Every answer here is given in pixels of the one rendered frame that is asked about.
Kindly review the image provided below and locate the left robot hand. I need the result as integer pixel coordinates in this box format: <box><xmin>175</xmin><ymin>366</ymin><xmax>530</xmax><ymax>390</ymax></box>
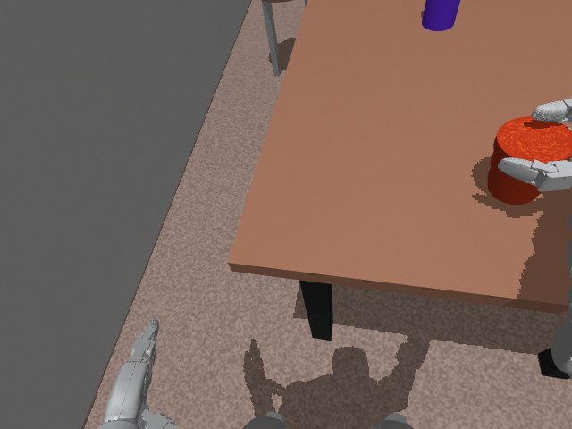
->
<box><xmin>103</xmin><ymin>319</ymin><xmax>180</xmax><ymax>429</ymax></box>

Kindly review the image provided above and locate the table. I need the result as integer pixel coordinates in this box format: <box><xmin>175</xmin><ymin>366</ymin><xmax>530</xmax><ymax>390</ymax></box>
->
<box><xmin>227</xmin><ymin>0</ymin><xmax>572</xmax><ymax>380</ymax></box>

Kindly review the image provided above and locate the stool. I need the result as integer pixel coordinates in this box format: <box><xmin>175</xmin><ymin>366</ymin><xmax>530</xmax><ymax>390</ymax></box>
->
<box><xmin>261</xmin><ymin>0</ymin><xmax>307</xmax><ymax>77</ymax></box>

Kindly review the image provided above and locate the right robot hand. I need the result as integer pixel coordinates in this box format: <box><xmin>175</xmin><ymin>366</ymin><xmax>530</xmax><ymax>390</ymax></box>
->
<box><xmin>498</xmin><ymin>99</ymin><xmax>572</xmax><ymax>192</ymax></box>

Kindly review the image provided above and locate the right robot arm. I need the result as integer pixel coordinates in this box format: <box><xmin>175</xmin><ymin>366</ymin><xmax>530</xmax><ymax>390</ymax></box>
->
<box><xmin>551</xmin><ymin>214</ymin><xmax>572</xmax><ymax>379</ymax></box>

